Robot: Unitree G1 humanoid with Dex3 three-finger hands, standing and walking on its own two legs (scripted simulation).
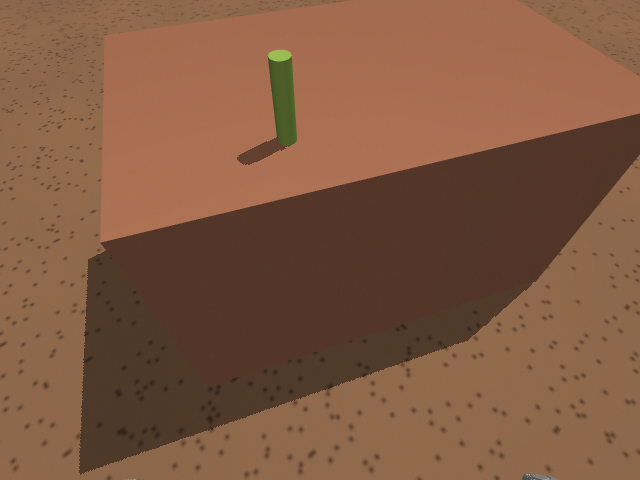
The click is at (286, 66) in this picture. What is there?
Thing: slim round
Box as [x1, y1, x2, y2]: [268, 50, 296, 145]
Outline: 274,50 268,54 268,62 277,140 281,144 289,145 295,142 296,140 291,54 286,50
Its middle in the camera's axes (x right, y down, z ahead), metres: -0.07 -0.26 +0.73
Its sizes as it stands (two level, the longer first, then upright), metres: 0.041 0.041 0.175
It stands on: a support 0.75 m high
